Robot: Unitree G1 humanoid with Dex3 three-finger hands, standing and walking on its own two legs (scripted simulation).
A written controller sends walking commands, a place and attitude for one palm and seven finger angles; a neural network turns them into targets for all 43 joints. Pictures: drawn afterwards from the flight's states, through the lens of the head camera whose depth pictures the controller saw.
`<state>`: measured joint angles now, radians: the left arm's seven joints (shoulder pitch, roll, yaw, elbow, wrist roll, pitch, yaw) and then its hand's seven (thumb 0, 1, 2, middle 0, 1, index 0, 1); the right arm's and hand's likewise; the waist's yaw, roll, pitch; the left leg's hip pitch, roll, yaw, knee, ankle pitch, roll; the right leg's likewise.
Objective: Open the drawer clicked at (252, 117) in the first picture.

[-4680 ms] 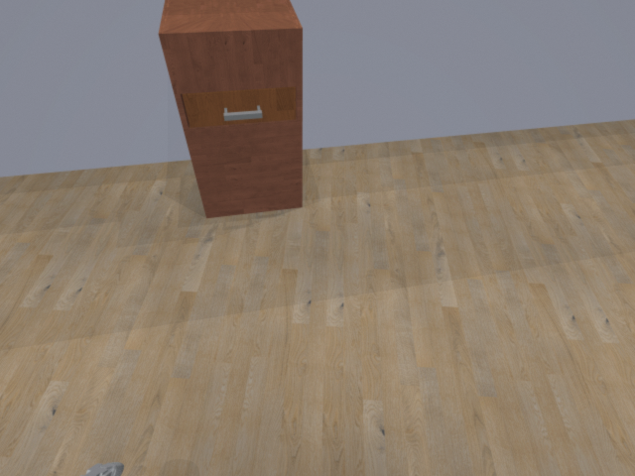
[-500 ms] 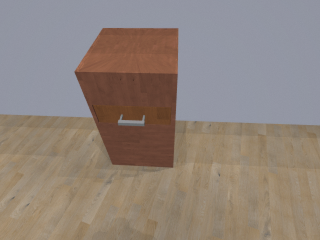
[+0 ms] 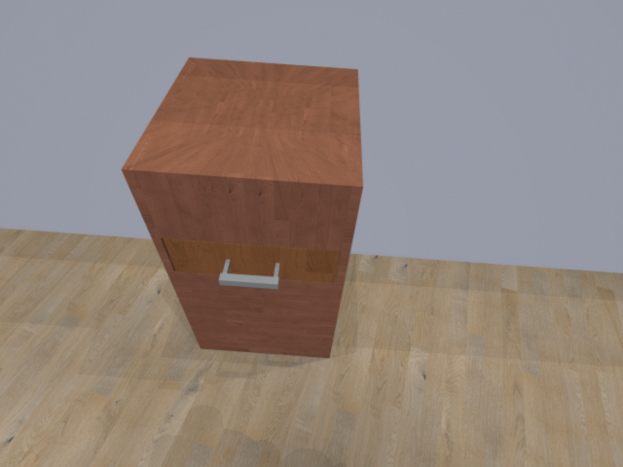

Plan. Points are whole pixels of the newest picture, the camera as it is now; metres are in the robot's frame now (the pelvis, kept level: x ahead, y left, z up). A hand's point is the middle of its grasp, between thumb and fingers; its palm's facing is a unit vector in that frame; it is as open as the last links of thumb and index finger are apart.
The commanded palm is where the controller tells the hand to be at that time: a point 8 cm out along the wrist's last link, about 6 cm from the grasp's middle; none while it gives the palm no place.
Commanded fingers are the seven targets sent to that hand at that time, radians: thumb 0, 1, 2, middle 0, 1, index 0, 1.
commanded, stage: come to a stop and stand still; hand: left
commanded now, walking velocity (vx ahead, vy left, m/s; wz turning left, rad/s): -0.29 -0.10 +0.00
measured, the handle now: (250, 273) +0.54 +0.17 -0.24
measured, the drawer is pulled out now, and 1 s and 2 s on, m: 0.00 0.00 0.00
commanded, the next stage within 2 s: look again from close up in 1.30 s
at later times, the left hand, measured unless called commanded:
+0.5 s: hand out of the picture +0.09 +0.15 -0.15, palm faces +0.06 -0.96 -0.27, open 7.3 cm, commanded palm none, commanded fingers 0.00 0.90 0.90 -0.20 -0.30 -0.20 -0.30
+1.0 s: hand out of the picture -0.07 +0.15 -0.17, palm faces +0.04 -0.98 -0.20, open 7.3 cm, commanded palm none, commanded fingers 0.00 0.90 0.90 -0.20 -0.30 -0.20 -0.30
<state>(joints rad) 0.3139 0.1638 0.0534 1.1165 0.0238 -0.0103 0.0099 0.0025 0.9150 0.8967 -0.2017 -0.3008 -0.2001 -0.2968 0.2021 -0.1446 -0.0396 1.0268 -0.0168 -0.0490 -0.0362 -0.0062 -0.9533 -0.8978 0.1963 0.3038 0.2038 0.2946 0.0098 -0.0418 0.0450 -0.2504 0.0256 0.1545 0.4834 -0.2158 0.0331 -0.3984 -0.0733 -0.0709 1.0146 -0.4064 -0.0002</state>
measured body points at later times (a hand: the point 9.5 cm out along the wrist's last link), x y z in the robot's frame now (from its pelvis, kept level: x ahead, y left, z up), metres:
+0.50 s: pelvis +0.01 -0.04 +0.01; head +0.04 -0.07 +0.45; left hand +0.09 +0.20 -0.13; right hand +0.06 -0.28 -0.16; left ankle -0.06 +0.12 -0.68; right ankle +0.08 -0.12 -0.74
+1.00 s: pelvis -0.04 -0.02 +0.01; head -0.03 -0.03 +0.45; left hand -0.07 +0.21 -0.15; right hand -0.05 -0.23 -0.16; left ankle -0.07 +0.11 -0.74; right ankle -0.06 -0.12 -0.74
